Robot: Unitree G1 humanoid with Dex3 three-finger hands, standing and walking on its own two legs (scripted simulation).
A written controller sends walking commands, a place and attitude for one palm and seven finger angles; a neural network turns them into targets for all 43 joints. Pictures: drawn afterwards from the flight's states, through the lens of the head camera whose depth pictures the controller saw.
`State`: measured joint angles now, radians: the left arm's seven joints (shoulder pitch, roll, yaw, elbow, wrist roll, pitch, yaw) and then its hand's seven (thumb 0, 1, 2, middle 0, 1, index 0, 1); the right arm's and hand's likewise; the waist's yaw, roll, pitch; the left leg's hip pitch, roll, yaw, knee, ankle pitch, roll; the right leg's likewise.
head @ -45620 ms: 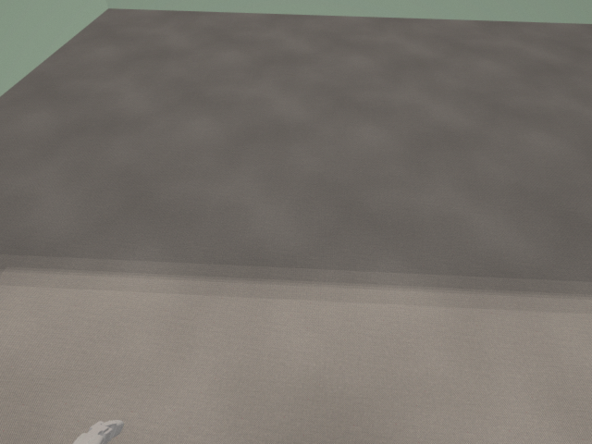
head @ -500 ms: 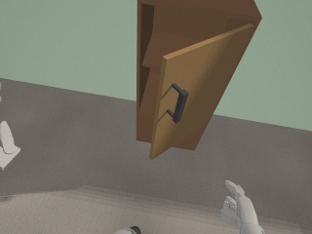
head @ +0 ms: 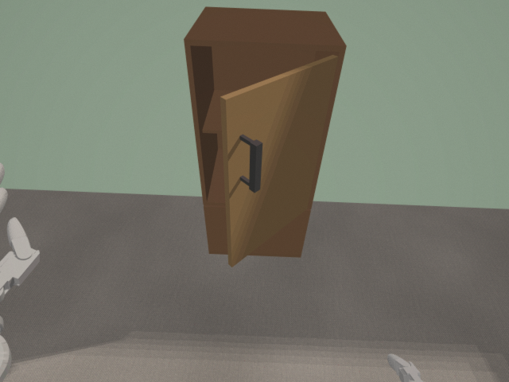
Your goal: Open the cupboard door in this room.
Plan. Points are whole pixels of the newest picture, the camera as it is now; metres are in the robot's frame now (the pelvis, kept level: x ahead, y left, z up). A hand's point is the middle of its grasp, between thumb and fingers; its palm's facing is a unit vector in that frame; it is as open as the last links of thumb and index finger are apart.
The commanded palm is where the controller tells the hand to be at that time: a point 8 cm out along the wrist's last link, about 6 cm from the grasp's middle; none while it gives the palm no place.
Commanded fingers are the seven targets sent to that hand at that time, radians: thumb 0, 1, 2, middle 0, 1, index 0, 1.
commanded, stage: stop stepping back and stand still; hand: left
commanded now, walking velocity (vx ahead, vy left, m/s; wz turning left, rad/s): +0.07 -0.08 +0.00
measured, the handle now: (249, 163) +0.60 +0.03 +0.03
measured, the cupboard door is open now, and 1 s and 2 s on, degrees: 46 46 46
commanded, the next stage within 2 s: let the arm hang, fingers relaxed in 1.18 s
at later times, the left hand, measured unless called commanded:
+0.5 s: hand (34, 294) +0.17 +0.25 +0.17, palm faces +0.46 -0.78 -0.42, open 7.4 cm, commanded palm +0.11 +0.30 +0.19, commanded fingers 0.00 0.90 0.90 -0.20 -0.30 -0.20 -0.30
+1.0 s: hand out of the picture +0.14 +0.29 +0.17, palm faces +0.42 -0.78 -0.45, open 7.4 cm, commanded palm +0.09 +0.33 +0.19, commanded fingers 0.00 0.90 0.90 -0.20 -0.30 -0.20 -0.30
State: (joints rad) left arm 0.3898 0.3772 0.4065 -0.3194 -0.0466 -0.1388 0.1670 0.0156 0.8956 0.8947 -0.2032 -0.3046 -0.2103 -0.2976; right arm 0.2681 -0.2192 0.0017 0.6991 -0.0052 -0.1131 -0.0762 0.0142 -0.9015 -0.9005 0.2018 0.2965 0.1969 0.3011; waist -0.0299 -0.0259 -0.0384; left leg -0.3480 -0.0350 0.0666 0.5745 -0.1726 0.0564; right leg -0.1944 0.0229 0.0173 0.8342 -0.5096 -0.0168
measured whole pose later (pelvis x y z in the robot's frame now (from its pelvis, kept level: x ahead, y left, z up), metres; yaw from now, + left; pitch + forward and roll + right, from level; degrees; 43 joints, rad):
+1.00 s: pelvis -0.04 +0.03 +0.02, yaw +2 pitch -1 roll -1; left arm 0.56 0.39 0.37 -0.49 -0.04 -0.17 0.15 0.02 0.89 0.89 -0.21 -0.31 -0.22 -0.30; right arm 0.22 -0.19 0.02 0.62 0.00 -0.10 -0.07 0.01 -0.90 -0.90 0.20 0.30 0.20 0.30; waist 0.02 -0.01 0.06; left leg -0.22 0.03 0.07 0.44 -0.21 0.01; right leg -0.19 -0.01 -0.06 0.41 -0.20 0.00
